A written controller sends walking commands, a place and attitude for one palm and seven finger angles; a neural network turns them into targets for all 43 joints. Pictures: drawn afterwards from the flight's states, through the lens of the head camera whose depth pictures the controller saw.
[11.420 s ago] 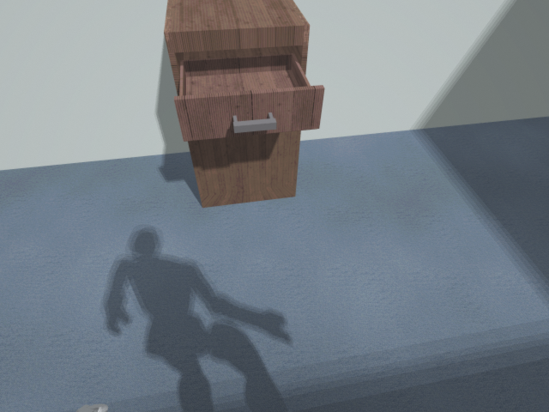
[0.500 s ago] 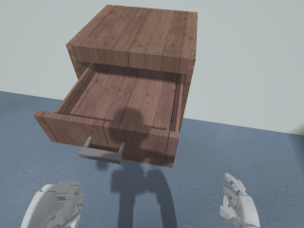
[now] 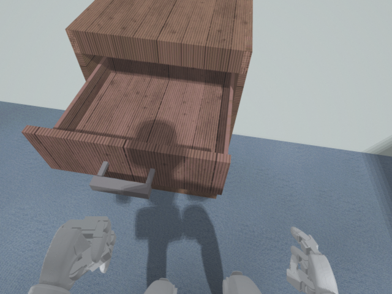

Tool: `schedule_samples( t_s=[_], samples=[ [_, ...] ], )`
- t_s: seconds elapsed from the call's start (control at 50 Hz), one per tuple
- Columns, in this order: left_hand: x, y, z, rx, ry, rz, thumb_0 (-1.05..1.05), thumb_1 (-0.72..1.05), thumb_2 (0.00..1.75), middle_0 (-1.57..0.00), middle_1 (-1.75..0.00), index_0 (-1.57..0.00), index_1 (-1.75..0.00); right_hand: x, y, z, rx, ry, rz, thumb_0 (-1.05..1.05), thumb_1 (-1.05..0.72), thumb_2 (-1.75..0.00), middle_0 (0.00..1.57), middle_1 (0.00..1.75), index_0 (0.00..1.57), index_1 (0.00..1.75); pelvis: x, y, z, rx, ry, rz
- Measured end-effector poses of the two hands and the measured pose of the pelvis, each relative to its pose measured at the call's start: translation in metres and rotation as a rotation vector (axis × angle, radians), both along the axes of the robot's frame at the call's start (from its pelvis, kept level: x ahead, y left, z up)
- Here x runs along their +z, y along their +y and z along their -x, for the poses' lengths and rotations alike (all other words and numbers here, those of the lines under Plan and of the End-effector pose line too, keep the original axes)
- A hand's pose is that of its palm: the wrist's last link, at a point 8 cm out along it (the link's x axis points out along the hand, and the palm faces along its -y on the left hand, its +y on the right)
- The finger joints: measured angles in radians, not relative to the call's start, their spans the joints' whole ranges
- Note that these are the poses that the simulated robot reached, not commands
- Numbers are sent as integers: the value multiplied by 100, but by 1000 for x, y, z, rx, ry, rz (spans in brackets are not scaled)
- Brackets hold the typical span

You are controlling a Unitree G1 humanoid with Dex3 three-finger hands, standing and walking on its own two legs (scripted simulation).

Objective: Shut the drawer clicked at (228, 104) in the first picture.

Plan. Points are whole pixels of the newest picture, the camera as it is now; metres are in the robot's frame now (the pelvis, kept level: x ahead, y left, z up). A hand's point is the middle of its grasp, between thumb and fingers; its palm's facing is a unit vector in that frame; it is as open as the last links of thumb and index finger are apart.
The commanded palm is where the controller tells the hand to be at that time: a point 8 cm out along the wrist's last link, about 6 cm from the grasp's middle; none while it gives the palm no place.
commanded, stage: bring the fist close to the handle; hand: left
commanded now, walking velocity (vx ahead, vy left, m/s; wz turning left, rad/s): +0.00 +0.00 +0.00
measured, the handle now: (124, 178) +0.35 +0.17 +0.02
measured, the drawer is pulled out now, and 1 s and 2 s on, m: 0.29 0.29 0.21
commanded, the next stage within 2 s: push the drawer shut in 0.82 s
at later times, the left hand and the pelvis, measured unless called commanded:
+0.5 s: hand (127, 233) +0.23 +0.14 +0.01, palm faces -0.13 -0.99 -0.04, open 3.3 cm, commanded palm +0.22 +0.20 +0.02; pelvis +0.00 +0.00 -0.03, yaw +0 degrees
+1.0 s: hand (127, 230) +0.24 +0.14 +0.01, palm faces -0.13 -0.99 -0.05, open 3.3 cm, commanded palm +0.23 +0.20 +0.02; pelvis +0.00 -0.01 -0.03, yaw +0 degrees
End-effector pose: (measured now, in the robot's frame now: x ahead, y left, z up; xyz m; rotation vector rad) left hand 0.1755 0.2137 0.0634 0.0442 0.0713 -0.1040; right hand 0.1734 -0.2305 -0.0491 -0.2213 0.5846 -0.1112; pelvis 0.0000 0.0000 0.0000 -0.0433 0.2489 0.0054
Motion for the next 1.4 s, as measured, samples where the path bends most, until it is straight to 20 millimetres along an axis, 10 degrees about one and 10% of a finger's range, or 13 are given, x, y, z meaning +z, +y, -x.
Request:
schedule_samples(
  t_s=[0.48, 1.4],
  samples=[
    [-48, -12, -44, -22, 0, -3, 2, 90, 90, -140, -160, -140, -160, -43, -2, -1, 27, 107, 13, 1, -90, -90, 21, 30, 21, 30, -29, -2, 1, -4, 111, -2],
    [-47, -12, -82, -40, -19, -13, -1, 85, 91, -140, -160, -140, -160, -49, -5, 13, 9, 188, 20, 1, -90, -90, 20, 30, 21, 30, -25, -1, 3, 2, 117, 0]
  ],
)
